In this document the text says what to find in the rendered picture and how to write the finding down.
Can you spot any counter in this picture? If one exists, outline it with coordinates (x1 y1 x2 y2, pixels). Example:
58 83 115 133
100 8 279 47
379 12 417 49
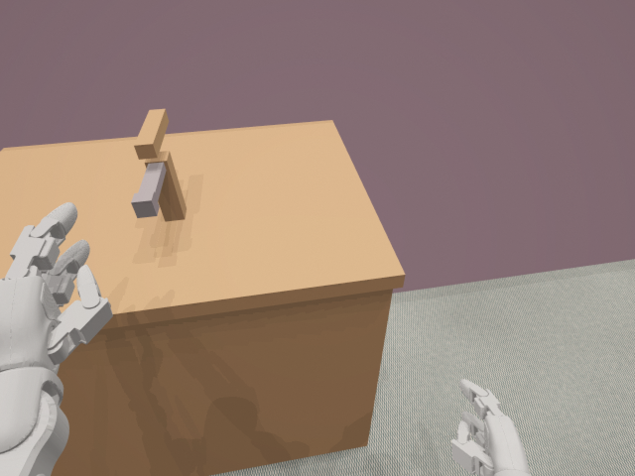
0 109 405 476

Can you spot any right robot hand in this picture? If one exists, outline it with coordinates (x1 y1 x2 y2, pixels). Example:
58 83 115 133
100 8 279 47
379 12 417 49
451 379 530 476

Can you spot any tap lever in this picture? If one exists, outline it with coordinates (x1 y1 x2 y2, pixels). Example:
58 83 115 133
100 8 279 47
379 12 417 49
131 162 166 218

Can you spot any robot left forearm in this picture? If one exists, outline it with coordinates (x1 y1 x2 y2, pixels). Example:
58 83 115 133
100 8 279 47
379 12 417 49
0 367 69 476

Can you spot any left robot hand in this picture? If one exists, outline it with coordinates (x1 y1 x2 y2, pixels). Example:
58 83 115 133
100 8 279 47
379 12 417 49
0 202 113 375

